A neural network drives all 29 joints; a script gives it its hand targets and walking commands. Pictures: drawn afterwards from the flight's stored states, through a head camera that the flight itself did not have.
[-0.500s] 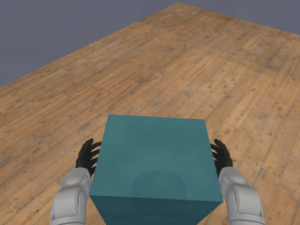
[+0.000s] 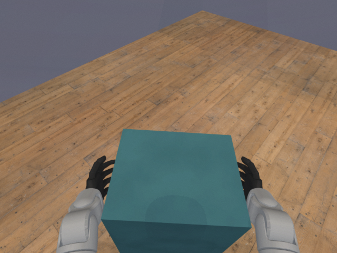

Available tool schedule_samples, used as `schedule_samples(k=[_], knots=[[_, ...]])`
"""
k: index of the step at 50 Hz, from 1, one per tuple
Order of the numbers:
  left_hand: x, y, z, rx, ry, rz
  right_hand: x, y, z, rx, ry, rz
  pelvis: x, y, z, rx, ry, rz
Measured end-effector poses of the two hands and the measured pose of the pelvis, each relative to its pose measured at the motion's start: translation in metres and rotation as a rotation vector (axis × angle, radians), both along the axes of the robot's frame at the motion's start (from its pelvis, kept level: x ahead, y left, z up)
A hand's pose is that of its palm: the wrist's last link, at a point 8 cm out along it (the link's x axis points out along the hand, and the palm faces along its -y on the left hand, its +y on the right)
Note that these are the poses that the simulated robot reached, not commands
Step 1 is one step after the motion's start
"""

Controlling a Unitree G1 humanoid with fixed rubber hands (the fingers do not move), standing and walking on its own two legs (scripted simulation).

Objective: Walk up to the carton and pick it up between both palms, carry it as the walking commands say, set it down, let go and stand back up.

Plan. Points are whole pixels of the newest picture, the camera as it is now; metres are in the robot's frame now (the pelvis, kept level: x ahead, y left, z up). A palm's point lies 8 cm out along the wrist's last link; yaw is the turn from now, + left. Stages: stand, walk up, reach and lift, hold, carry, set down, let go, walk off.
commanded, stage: carry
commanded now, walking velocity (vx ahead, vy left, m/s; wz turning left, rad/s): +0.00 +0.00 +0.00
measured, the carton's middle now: (172, 198) +0.28 +0.01 -0.06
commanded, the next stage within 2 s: none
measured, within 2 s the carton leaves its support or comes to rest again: neither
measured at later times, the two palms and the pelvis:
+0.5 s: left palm (100, 167) +0.33 +0.19 +0.02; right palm (243, 167) +0.34 -0.17 +0.02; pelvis +0.06 +0.00 +0.00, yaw +0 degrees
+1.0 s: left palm (94, 158) +0.35 +0.21 +0.03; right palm (235, 158) +0.35 -0.15 +0.03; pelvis +0.08 +0.02 +0.00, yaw -1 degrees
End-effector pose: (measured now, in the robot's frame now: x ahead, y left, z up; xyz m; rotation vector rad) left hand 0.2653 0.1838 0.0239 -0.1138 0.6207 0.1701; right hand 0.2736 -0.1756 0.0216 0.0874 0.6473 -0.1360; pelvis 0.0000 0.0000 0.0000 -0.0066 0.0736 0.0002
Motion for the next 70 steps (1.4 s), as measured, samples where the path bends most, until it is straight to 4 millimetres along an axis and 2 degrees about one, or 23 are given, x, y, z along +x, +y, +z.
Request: schedule_samples(k=[8,15,20,29,36,45,49,55,60,70], knots=[[0.023,-0.008,0.001,0.012,-0.004,0.000,0.025,-0.008,-0.003,0.008,-0.005,0.006,0.025,-0.007,-0.003,0.014,-0.009,0.003],[0.040,0.003,-0.005,-0.007,0.017,0.004,0.044,0.003,-0.001,-0.017,0.016,0.013,0.042,0.003,0.000,0.011,0.011,0.008],[0.053,0.008,0.003,-0.001,0.002,0.000,0.054,0.008,0.005,-0.008,0.002,0.005,0.052,0.007,0.003,0.001,0.003,-0.002],[0.066,0.008,-0.004,0.000,0.008,-0.006,0.067,0.008,-0.001,-0.016,0.007,0.008,0.067,0.009,-0.004,0.002,0.009,-0.003],[0.074,0.017,0.003,-0.012,0.011,-0.001,0.076,0.017,0.010,-0.025,0.011,0.008,0.075,0.016,0.007,-0.001,0.013,-0.004],[0.080,0.020,-0.001,-0.016,0.011,-0.003,0.081,0.020,0.008,-0.033,0.010,0.011,0.079,0.020,0.004,-0.003,0.024,-0.005],[0.080,0.024,0.004,-0.010,0.011,-0.003,0.080,0.024,0.009,-0.024,0.011,0.007,0.080,0.023,0.006,-0.007,0.015,-0.007],[0.082,0.018,0.006,0.005,-0.008,-0.012,0.079,0.018,0.006,-0.011,-0.008,-0.001,0.080,0.020,0.000,0.001,-0.005,-0.018],[0.084,0.020,0.004,0.001,-0.010,-0.027,0.079,0.020,0.010,-0.032,-0.010,-0.002,0.081,0.025,0.000,-0.008,-0.019,-0.017],[0.072,0.023,0.009,-0.005,-0.011,-0.013,0.069,0.023,0.015,-0.038,-0.011,0.011,0.069,0.026,0.002,0.001,-0.036,-0.019]])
